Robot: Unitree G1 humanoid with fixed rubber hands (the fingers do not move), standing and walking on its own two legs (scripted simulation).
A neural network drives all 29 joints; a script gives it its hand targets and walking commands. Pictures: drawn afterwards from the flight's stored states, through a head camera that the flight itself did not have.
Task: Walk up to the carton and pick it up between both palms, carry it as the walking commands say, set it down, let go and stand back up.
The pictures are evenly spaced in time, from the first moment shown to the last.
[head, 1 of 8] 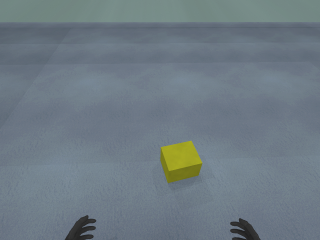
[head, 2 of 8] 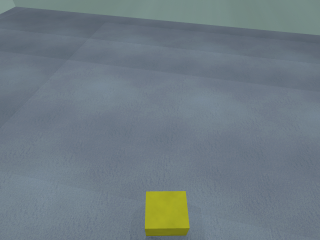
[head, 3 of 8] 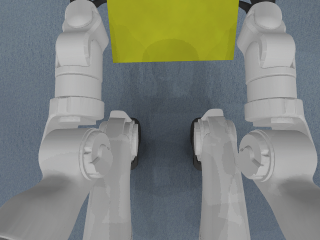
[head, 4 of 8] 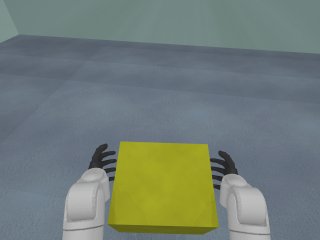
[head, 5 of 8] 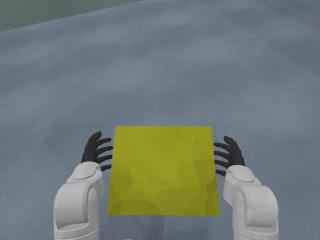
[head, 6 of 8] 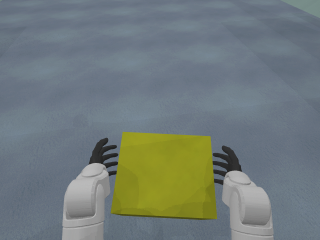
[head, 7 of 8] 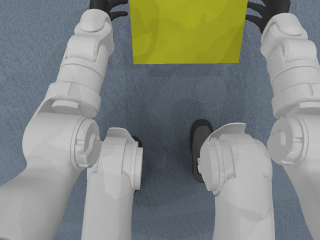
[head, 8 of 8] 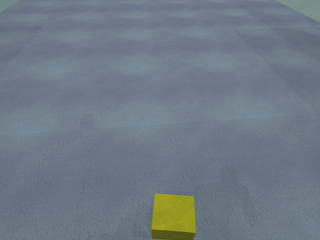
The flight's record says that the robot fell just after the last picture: no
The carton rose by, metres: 0.71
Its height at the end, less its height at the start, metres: +0.00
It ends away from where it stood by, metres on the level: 0.90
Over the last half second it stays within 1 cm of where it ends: yes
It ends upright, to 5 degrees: yes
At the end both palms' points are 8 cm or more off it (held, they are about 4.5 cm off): yes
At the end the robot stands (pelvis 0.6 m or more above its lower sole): yes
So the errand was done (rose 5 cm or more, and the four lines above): yes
